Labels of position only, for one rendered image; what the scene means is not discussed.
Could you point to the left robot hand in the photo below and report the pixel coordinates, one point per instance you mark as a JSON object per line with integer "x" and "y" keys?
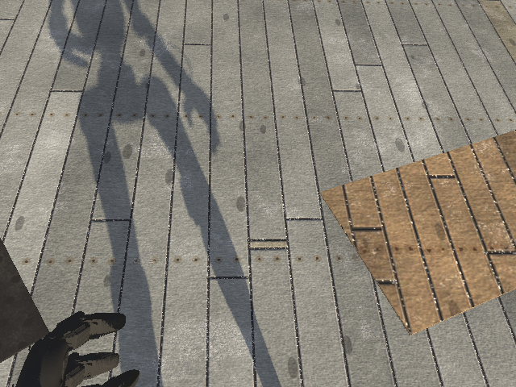
{"x": 48, "y": 363}

